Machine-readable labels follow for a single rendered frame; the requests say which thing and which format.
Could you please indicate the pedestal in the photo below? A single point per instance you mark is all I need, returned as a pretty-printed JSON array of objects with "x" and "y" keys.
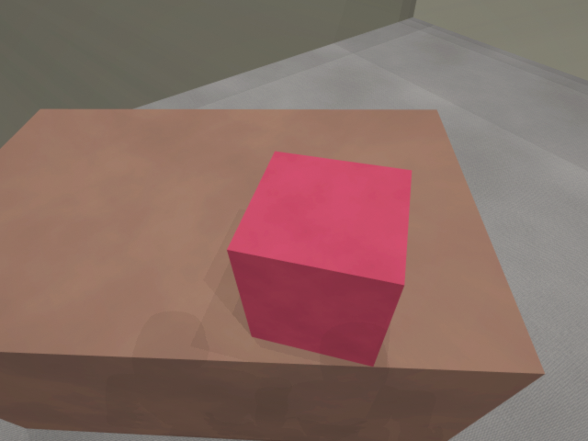
[{"x": 120, "y": 312}]

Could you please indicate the carton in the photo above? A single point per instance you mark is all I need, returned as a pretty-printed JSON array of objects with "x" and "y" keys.
[{"x": 319, "y": 256}]

